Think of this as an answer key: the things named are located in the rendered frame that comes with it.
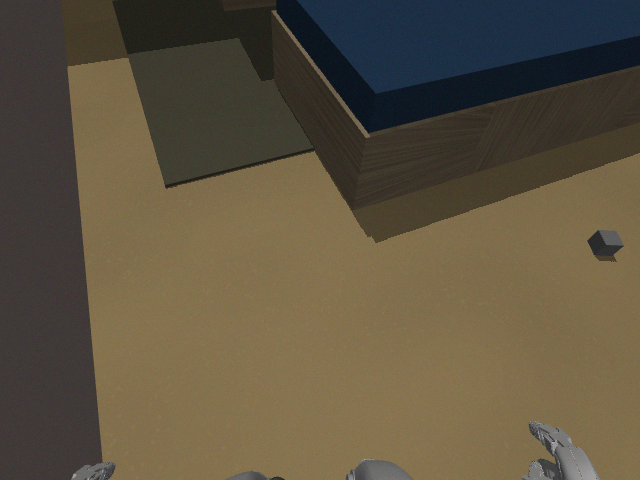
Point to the bed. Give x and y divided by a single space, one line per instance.
401 95

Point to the left robot hand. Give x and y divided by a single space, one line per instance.
102 471

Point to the cube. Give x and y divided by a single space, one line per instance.
605 243

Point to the right robot hand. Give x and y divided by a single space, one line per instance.
572 463

